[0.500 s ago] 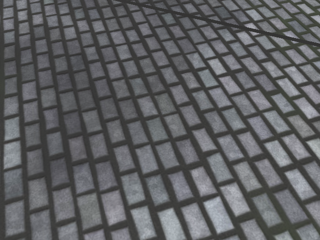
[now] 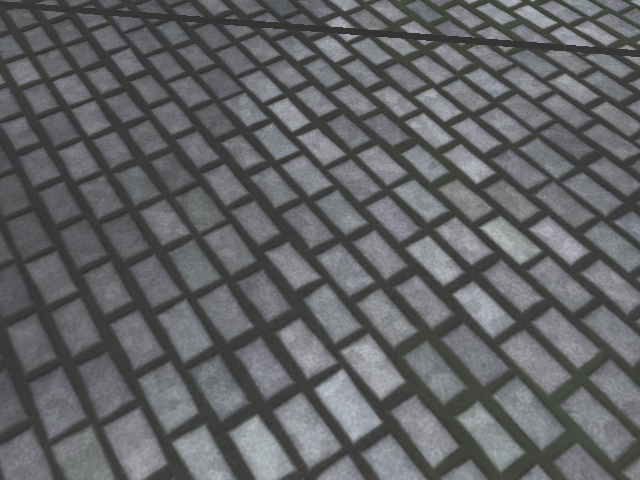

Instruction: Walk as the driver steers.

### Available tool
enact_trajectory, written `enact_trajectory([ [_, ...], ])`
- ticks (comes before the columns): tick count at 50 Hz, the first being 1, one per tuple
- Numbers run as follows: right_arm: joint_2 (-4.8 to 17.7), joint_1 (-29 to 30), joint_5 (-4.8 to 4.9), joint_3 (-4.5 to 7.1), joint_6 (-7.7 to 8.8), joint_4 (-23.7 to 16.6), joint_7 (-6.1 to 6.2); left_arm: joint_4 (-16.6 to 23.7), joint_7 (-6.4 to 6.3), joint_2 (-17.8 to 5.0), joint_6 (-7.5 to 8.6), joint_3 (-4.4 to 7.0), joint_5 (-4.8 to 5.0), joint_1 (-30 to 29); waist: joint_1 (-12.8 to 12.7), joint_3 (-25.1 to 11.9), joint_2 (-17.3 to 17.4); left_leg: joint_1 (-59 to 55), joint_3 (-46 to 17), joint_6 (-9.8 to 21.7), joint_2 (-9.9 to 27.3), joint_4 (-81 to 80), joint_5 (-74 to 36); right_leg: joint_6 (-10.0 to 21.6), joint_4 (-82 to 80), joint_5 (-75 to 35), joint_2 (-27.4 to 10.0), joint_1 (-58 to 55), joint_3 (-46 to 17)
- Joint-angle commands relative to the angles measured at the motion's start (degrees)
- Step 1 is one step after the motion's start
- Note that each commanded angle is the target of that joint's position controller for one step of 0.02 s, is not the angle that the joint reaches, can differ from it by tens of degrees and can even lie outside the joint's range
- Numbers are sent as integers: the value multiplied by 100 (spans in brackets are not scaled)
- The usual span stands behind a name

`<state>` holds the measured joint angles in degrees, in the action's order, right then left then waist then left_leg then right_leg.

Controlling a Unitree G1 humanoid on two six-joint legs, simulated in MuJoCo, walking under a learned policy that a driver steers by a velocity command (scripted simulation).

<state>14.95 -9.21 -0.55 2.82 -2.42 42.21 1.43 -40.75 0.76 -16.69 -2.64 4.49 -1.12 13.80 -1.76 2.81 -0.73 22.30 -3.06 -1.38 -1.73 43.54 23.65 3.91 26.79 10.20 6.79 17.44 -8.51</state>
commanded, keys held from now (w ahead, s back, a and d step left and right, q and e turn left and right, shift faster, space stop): e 0.22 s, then no key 0.44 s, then w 0.34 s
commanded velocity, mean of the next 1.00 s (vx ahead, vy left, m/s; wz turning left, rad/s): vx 0.08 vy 0.00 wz -0.27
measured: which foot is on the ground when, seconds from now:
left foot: up 0.00-0.06, down 0.08-0.48, up 0.50-0.84, down 0.86-1.00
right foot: down 0.00-0.08, up 0.10-0.46, down 0.48-0.86, up 0.88-1.00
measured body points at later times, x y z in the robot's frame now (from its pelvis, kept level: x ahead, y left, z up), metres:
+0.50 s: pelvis -0.02 +0.01 -0.01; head +0.00 +0.00 +0.44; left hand +0.18 +0.23 -0.11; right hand +0.02 -0.28 -0.13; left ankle +0.01 +0.12 -0.74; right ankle -0.06 -0.09 -0.74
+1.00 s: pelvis +0.02 +0.01 +0.01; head +0.03 +0.03 +0.46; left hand +0.18 +0.25 -0.12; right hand -0.05 -0.25 -0.12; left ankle -0.02 +0.11 -0.74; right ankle -0.01 -0.11 -0.68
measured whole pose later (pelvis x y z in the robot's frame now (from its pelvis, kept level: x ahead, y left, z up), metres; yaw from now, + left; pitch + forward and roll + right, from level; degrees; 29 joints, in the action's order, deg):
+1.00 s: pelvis +0.02 +0.01 +0.01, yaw -14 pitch +0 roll -1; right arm 13.7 -24.0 -1.1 2.2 2.6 52.4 -0.1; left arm -48.2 1.9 -16.2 0.5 2.7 -2.0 13.0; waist 1.4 0.1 -2.0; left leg 1.9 1.4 3.9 -2.1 16.4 14.6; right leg 3.3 50.9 17.2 0.5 24.4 0.2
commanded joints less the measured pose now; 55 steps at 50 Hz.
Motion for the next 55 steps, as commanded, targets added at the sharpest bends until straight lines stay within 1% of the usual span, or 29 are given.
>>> enact_trajectory([
  [1, 484, -241, 58, 89, 141, -421, 48, 378, 25, -953, 28, 270, 0, -121, 122, -645, -687, -334, 41, 127, -187, -717, -7, 798, -498, -1555, -1469, -604, -1973],
  [3, 489, -701, 32, 88, 216, -331, 119, 438, 16, -860, 15, 248, 90, -426, 442, -627, -544, -1366, 19, 230, -107, -2211, -831, 357, -221, -910, -1102, -45, -1889],
  [4, 924, -754, -55, 175, 249, -363, 180, 508, -3, -560, 41, 170, 128, -317, 358, -625, 204, -1856, -900, 461, 885, -2930, -521, -15, 446, 305, -639, 571, -1402],
  [5, 1472, -305, -77, 259, 222, -565, 178, 574, -36, -257, 66, 107, 140, 11, 95, -518, 1446, -2046, -2479, 1019, 2313, -3297, -999, -298, 1652, 2024, 432, 1558, -30],
  [6, 1337, -306, -141, 269, 196, -565, 121, 489, -58, -797, 45, 230, -104, -62, 175, -415, 1119, -1285, -2388, 1534, 2575, -3053, -1811, -380, 2881, 2329, 30, 1405, 206],
  [7, 908, -78, -98, 148, 207, -636, 82, 393, -25, -891, 24, 288, -90, -17, 11, -320, 702, -1039, -1890, 1532, 2241, -2961, -2148, -390, 3402, 2033, -98, 1211, 126],
  [9, 638, 374, -78, 67, 214, -735, 63, 215, 84, -798, -62, 284, -51, 219, -183, -236, 728, -1025, -793, 1192, 1515, -2814, -2433, -493, 4026, 1382, -168, 1185, 298],
  [11, 655, 208, -89, 74, 226, -742, 96, 196, 175, -720, -109, 242, 8, 196, -27, -297, 881, -1395, -344, 1198, 1348, -2665, -3053, -655, 4080, 1266, -219, 1377, 493],
  [15, 794, -472, -65, 147, 266, -501, 76, 348, 170, -486, -152, 120, 37, -258, 336, -441, 884, -2117, -386, 1384, 1586, -2419, -3598, -747, 3166, 1515, -244, 1392, 456],
  [20, 941, -382, -98, 190, 236, -394, -72, 362, 90, -335, -149, -32, 98, -333, 374, -527, 1236, -1711, -207, 1360, 1561, -2142, -3742, -541, 1401, 1814, -298, 159, 933],
  [22, 990, -348, -50, 199, 183, -308, -111, 265, 46, -271, -88, -78, 102, -111, 193, -534, 1150, -1546, -140, 1239, 1478, -1847, -3879, -410, 254, 1095, -282, -410, 1095],
  [23, 955, -351, 0, 182, 163, -259, -117, 185, 12, -250, -23, -113, 45, 36, 50, -512, 964, -1259, -32, 1000, 1390, -1652, -3642, -335, -803, 162, -328, -949, 1057],
  [24, 786, -522, -4, 141, 173, -234, -124, 181, -24, -454, 60, -111, -64, 41, 115, -656, 530, -713, 78, 632, 1240, -1405, -2819, -238, -1174, -289, -794, -1659, 372],
  [25, 287, -663, -53, 1, 173, -449, -180, 306, -51, -959, 136, -63, -99, 31, 267, -824, -934, 268, 586, 198, 641, -544, -581, 142, -1317, -1274, -2326, -2214, -1435],
  [26, 376, -316, 1, -8, 46, -425, -101, 212, -76, -878, 190, -80, -34, -46, 33, -529, -1249, -225, 357, 149, 402, -336, 910, 845, -1081, -2149, -2730, -914, -1408],
  [28, 531, -286, 41, 45, -44, -278, -119, 197, -82, -392, 249, -252, -26, -474, 208, -129, -777, -216, 154, 146, 399, -23, 558, 810, -1181, -1731, -2207, -747, -849],
  [31, 554, -646, -48, 76, -13, 36, -149, 66, -173, -413, 275, -278, -4, -496, 297, -316, -815, -350, 271, 59, 282, -75, 65, 561, -910, -2702, -1703, -1109, -248],
  [33, 408, -653, -15, 24, -5, 128, -138, -33, -172, -353, 292, -302, 18, -425, 251, -448, -684, -561, 301, 19, 260, -362, 36, 565, -782, -2779, -1672, -1177, -130],
  [35, 393, -537, -65, -3, 7, 157, -132, -203, -165, -504, 249, -239, -3, -170, 76, -453, -804, -568, 496, 34, 147, -628, 60, 640, -1084, -510, -1632, -1193, -413],
  [37, 556, -288, -139, 42, 56, 81, -162, -349, -133, -745, 152, -118, -29, 98, -93, -50, -918, -99, 592, 145, 90, -551, 276, 816, -1521, 1969, -1782, -1102, -1023],
  [40, 367, -452, -113, 1, 197, 160, -194, -414, -82, -692, 146, -73, -1, 15, 95, 256, -637, -402, 608, 406, 120, -1164, 170, 899, -1633, 2540, -1904, -702, -1266],
  [42, 252, -1236, -115, -6, 324, 517, -157, -342, -78, -565, 188, -69, 81, -448, 596, 156, -341, -2071, 594, 673, 41, -2237, -506, 630, -1158, 2547, -1513, 398, -794],
  [43, 533, -1829, -148, 58, 401, 700, -103, -196, -73, -280, 254, -136, 58, -780, 872, 99, 223, -3001, -363, 846, 689, -2767, 178, 360, -174, 2358, -1102, 1369, -292],
  [44, 1153, -2301, -94, 202, 453, 793, -72, 38, -46, 113, 337, -241, 62, -1084, 1047, 4, 1321, -3387, -2361, 1258, 1945, -3738, 1903, 55, 1376, 1894, -283, 2285, 804],
  [45, 1272, -2224, -117, 269, 443, 899, -96, 173, -54, -327, 380, -148, -93, -1404, 964, 718, 1034, -2605, -3107, 1630, 2499, -4078, 2226, 52, 2012, 1813, -488, 2752, 720],
  [46, 947, -1776, -87, 183, 480, 803, -117, 54, 4, -430, 417, -98, -84, -1160, 612, 903, 610, -2392, -2797, 1618, 2273, -4075, 2065, 39, 2390, 1355, -724, 2699, 517],
  [48, 694, -1275, -44, 116, 579, 684, -145, -273, 135, -463, 460, -69, -66, -601, 284, 606, 615, -2465, -1825, 1282, 1701, -4094, 948, -43, 2601, 727, -875, 2419, 637],
  [51, 515, -1567, -21, 62, 717, 896, -166, -352, 206, -261, 435, -117, -143, -658, 326, 306, 565, -2618, -918, 1196, 1324, -3930, -794, -178, 2905, 124, -948, 2453, 929],
  [55, 458, -1956, -20, 29, 736, 1152, -177, -104, 219, -132, 416, -198, -123, -1405, 515, 478, 579, -2500, -450, 1255, 1216, -3874, -2032, -359, 2300, -284, -1016, 2619, 1200],
])
Keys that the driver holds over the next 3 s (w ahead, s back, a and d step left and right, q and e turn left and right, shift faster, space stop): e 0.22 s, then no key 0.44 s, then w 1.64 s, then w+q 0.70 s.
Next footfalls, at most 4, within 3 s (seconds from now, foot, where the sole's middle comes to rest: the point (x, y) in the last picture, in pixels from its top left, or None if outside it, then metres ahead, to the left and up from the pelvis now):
0.08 left None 0.05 0.12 -0.78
0.48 right None -0.02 -0.09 -0.78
0.86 left None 0.02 0.10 -0.78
1.30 right None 0.30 -0.18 -0.78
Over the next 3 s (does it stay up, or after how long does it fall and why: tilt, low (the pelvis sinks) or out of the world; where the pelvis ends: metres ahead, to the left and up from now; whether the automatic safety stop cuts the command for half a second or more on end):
stays up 1.05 -0.23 -0.02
